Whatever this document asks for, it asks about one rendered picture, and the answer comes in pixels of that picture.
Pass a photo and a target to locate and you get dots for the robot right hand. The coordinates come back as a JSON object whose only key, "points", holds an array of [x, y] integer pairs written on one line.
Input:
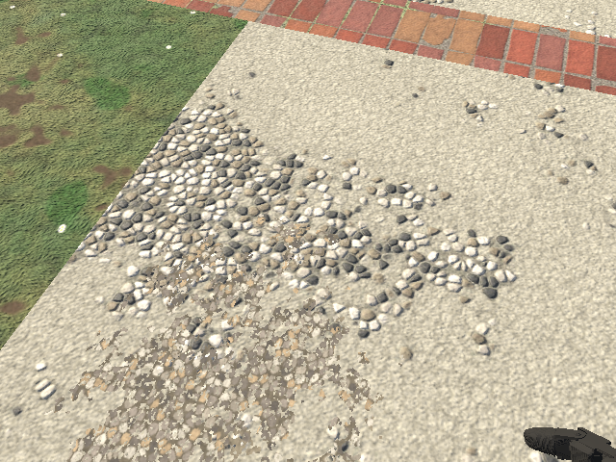
{"points": [[579, 445]]}

